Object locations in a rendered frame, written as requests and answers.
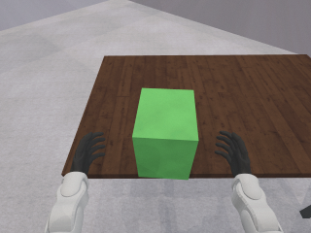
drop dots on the carton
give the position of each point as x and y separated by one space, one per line
165 134

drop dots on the left robot hand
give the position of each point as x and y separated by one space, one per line
84 156

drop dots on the table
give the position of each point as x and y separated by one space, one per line
263 98

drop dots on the left robot forearm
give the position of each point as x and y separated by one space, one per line
71 198

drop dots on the right robot forearm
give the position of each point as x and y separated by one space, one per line
250 202

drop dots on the right robot hand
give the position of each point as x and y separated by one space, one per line
237 156

